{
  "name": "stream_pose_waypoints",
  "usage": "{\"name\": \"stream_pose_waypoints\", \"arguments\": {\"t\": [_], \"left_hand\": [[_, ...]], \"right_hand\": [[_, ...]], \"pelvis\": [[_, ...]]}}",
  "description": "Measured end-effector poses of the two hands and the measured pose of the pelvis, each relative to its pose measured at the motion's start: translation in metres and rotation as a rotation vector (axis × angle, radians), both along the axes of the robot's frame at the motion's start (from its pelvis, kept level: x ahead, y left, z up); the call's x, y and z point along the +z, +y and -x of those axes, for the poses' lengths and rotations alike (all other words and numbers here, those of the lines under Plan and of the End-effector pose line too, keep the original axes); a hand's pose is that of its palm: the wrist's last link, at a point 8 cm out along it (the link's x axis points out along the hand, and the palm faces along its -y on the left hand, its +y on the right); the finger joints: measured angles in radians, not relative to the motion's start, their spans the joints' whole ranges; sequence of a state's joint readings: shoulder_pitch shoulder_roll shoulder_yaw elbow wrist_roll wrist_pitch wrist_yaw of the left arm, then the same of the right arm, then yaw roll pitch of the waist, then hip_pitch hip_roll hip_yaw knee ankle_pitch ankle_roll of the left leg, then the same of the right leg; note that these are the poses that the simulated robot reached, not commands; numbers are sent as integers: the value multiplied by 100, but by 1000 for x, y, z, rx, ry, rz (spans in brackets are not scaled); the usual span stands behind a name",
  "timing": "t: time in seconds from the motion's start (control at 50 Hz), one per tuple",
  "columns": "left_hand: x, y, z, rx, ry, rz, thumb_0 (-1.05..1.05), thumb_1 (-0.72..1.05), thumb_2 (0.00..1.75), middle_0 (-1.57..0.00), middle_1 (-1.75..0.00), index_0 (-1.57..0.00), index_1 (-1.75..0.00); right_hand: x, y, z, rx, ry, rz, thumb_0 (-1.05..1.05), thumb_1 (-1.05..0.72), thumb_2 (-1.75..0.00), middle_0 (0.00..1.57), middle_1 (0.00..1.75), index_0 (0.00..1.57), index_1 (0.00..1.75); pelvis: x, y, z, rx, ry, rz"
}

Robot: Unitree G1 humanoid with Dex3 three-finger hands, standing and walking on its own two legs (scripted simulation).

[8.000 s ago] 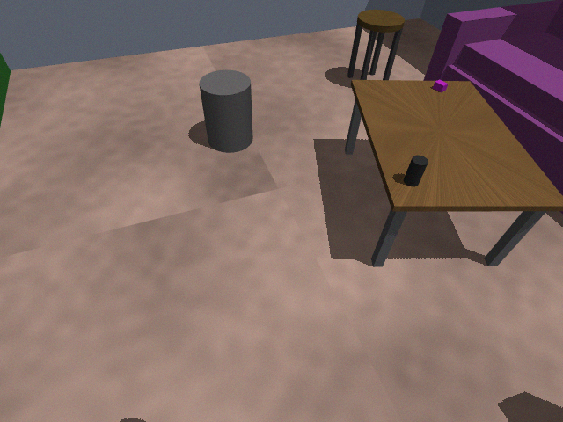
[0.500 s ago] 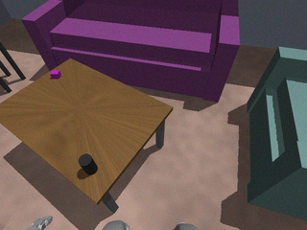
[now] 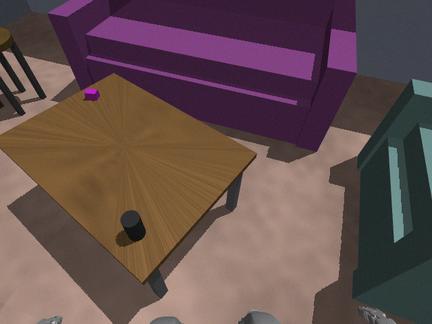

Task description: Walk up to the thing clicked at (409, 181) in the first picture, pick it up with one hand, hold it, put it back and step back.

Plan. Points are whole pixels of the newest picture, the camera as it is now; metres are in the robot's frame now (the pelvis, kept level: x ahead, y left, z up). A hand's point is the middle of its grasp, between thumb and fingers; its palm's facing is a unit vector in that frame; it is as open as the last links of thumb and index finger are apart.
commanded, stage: walk up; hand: left
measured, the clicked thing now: (133, 226) +0.42 +0.23 -0.27
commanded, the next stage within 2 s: stand in 1.44 s
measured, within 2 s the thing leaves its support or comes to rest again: neither
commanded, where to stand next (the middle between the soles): +0.08 +0.02 m, yaw +1 degrees
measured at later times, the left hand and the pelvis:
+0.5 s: hand out of the picture +0.06 +0.27 -0.12, palm faces +0.00 -0.93 -0.36, open 7.4 cm; pelvis +0.01 +0.01 +0.04, yaw +0 degrees
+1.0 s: hand out of the picture +0.12 +0.26 -0.10, palm faces -0.02 -0.93 -0.36, open 7.4 cm; pelvis +0.02 +0.00 +0.04, yaw +0 degrees
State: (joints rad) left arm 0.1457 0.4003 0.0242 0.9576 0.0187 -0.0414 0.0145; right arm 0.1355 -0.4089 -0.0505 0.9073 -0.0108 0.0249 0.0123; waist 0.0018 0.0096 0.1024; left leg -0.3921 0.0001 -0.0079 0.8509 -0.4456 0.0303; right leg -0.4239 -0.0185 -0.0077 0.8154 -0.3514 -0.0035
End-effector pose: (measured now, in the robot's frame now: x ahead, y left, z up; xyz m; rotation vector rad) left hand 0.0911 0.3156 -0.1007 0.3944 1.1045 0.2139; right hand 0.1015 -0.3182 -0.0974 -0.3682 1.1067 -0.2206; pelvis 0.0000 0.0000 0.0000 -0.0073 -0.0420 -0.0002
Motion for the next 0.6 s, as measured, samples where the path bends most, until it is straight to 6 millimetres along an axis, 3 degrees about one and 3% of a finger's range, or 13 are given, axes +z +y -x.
{"name": "stream_pose_waypoints", "arguments": {"t": [0.08, 0.18, 0.36, 0.46, 0.6], "left_hand": [[3, 12, 9, 19, 23, 5, 1, 90, 90, -21, -30, -20, -30], [6, 22, 24, 52, 41, 10, 1, 90, 90, -21, -30, -20, -30], [14, 15, 47, 82, 129, 29, 1, 90, 90, -20, -30, -20, -30], [19, 6, 40, 85, 134, 45, 1, 90, 90, -20, -30, -20, -30], [25, -4, 10, 65, 79, 60, 1, 90, 90, -20, -30, -20, -30]], "right_hand": [[4, 13, 3, 13, -2, -4, 1, -91, -90, 20, 30, 20, 30], [6, 27, 10, 23, 37, -27, 1, -91, -90, 21, 30, 20, 30], [9, 42, 6, 21, 76, -81, 1, -91, -90, 21, 30, 20, 30], [12, 43, -3, 11, 76, -95, 1, -91, -90, 21, 30, 20, 30], [20, 37, -15, -7, 52, -89, 1, -91, -90, 21, 30, 20, 30]], "pelvis": [[5, 13, 4, -6, -3, 6], [12, 15, 5, -4, -16, 25], [27, 14, -4, 0, -6, 14], [34, 13, -11, 3, -4, 5], [40, 10, -14, 4, -8, -4]]}}
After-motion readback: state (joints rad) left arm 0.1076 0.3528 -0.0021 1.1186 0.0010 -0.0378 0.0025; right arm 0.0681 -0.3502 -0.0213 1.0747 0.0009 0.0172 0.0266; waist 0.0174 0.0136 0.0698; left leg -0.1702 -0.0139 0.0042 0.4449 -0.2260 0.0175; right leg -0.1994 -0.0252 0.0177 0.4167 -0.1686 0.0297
